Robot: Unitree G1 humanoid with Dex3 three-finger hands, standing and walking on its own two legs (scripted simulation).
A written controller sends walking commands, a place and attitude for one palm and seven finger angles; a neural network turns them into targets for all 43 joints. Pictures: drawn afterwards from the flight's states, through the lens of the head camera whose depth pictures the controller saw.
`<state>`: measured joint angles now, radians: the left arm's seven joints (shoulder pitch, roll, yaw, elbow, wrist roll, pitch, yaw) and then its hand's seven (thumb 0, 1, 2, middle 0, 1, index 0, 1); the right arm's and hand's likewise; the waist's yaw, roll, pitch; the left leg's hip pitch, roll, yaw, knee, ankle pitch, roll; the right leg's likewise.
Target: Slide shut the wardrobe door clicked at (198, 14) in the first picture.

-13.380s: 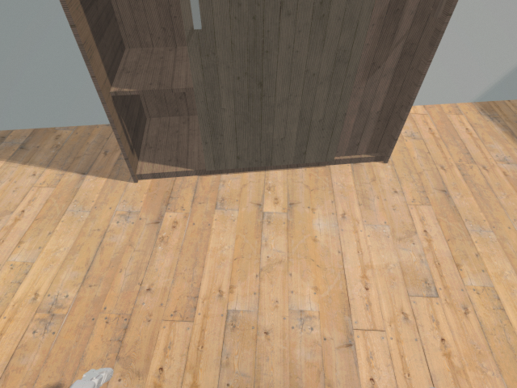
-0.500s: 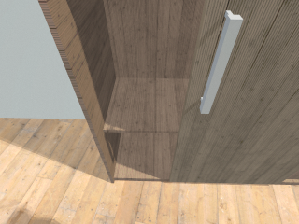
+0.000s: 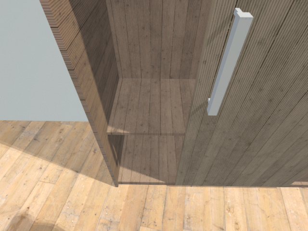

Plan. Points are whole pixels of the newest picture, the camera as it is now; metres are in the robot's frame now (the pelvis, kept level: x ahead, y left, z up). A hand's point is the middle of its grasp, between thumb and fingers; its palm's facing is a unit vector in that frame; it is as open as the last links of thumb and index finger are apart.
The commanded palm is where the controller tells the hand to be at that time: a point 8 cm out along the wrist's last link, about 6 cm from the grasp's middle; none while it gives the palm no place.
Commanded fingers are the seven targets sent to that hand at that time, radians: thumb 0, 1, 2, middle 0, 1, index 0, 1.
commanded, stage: look again from close up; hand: right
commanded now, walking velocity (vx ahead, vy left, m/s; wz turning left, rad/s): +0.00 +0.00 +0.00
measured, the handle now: (222, 69) +0.50 -0.16 +0.18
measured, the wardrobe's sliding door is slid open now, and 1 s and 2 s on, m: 0.37 0.37 0.37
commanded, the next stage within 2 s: raise the hand with hooked fingers in 0.26 s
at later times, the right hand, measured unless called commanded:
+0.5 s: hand out of the picture +0.07 -0.20 -0.11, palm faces +0.24 +0.93 -0.28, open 7.3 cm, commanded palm +0.10 -0.21 -0.05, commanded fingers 0.00 -0.71 -0.82 0.21 0.42 0.21 0.42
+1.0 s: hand (257, 227) +0.14 -0.20 +0.04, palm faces +0.15 +0.99 -0.08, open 9.9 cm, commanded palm +0.13 -0.25 +0.04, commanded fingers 0.00 -0.13 -0.57 0.25 0.80 0.25 0.80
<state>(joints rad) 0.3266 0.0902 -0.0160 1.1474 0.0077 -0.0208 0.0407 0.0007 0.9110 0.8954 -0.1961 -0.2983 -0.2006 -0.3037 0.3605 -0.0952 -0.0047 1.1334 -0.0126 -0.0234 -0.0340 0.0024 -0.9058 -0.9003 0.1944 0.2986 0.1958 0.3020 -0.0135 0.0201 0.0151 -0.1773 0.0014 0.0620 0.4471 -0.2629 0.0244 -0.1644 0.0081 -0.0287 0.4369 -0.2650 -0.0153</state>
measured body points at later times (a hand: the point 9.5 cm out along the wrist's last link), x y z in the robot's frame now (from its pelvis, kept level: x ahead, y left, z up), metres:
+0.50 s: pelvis +0.00 +0.00 -0.01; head +0.00 +0.01 +0.44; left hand +0.03 +0.24 -0.15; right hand +0.06 -0.25 -0.08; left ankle -0.01 +0.10 -0.74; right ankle -0.02 -0.11 -0.74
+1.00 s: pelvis -0.03 +0.01 -0.05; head -0.01 +0.01 +0.40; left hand +0.21 +0.21 -0.10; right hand +0.13 -0.25 +0.05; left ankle -0.01 +0.10 -0.74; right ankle -0.02 -0.11 -0.74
